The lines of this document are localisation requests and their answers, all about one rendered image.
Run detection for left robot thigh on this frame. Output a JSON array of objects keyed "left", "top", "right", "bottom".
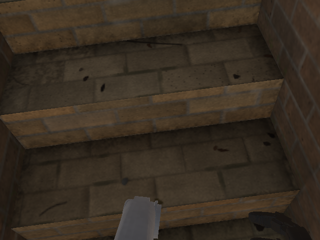
[{"left": 114, "top": 196, "right": 162, "bottom": 240}]

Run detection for right robot hand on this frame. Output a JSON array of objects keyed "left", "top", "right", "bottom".
[{"left": 248, "top": 211, "right": 312, "bottom": 240}]

